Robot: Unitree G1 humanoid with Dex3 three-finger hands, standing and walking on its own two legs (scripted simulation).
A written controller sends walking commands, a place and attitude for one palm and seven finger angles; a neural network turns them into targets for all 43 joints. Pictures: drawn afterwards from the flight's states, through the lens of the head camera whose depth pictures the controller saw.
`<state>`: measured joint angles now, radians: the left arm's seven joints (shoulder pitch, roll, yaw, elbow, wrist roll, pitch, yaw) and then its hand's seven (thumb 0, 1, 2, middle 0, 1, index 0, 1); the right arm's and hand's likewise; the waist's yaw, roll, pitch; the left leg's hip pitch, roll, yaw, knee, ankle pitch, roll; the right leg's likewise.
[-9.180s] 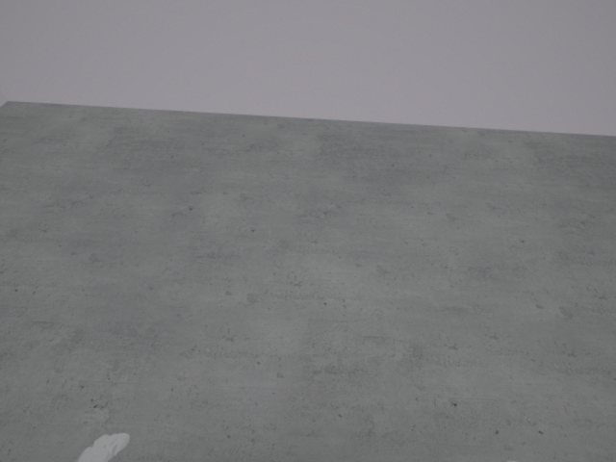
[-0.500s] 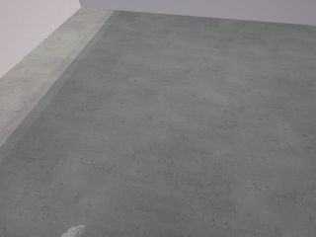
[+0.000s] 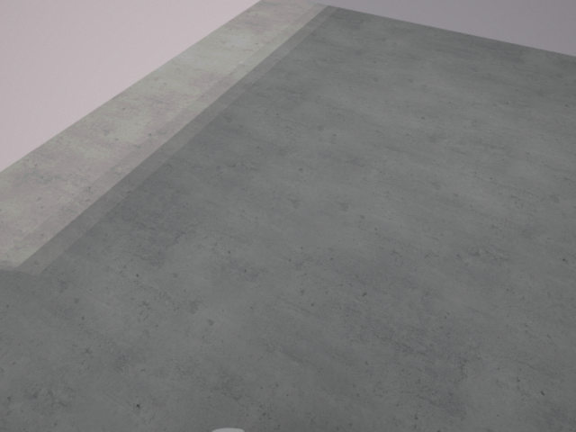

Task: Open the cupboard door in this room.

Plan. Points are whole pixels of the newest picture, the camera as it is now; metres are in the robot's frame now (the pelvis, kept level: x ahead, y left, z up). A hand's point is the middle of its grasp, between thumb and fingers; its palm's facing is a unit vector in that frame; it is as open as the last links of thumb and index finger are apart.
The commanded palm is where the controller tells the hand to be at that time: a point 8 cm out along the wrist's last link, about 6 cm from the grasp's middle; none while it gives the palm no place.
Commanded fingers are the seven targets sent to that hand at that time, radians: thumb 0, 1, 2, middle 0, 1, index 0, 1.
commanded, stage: turn or walk to find it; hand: left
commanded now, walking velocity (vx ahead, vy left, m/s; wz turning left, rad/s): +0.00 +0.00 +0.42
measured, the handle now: out of the picture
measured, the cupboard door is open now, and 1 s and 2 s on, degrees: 0 0 0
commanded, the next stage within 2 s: stand and wait in 1.34 s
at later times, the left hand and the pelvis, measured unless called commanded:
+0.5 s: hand out of the picture +0.03 +0.22 -0.15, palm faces +0.19 -0.94 -0.29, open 7.4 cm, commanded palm none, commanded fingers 0.00 0.90 0.90 -0.20 -0.30 -0.20 -0.30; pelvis -0.04 +0.00 +0.00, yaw +10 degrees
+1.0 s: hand out of the picture -0.12 +0.15 -0.16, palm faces +0.45 -0.85 -0.27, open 7.4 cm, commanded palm none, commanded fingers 0.00 0.90 0.90 -0.20 -0.30 -0.20 -0.30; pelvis -0.07 -0.04 +0.00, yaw +24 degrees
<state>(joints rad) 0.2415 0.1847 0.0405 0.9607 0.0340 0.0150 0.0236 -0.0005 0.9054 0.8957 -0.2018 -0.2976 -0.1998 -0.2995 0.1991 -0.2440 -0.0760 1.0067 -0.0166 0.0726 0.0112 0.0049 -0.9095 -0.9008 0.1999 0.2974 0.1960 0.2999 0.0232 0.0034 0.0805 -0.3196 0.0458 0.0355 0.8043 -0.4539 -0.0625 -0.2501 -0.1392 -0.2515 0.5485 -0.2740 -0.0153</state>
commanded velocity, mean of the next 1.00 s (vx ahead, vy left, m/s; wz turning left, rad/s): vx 0.00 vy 0.00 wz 0.42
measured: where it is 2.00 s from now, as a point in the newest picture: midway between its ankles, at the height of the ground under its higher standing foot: outside the picture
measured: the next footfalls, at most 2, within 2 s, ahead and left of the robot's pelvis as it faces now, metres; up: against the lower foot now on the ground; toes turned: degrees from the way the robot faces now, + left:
left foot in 0.06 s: +0.02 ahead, +0.14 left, +0.00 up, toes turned +6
right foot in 0.54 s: +0.02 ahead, -0.11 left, +0.00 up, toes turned +7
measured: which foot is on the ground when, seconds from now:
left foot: up 0.00-0.04, down 0.06-0.54, up 0.56-1.00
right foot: down 0.00-0.06, up 0.08-0.52, down 0.54-1.00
